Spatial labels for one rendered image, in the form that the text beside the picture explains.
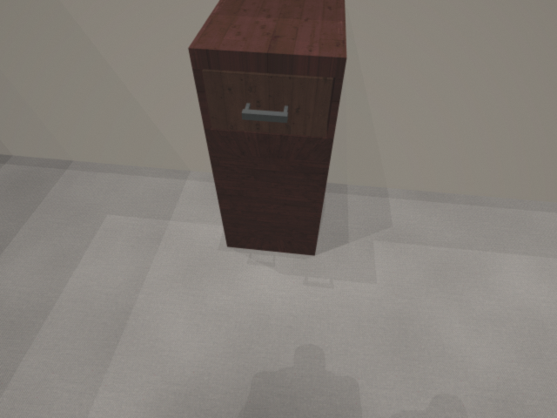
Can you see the drawer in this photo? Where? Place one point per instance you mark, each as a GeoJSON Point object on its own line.
{"type": "Point", "coordinates": [308, 100]}

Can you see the handle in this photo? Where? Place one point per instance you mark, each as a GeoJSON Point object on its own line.
{"type": "Point", "coordinates": [269, 116]}

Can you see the cabinet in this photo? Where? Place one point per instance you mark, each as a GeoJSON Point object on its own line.
{"type": "Point", "coordinates": [271, 186]}

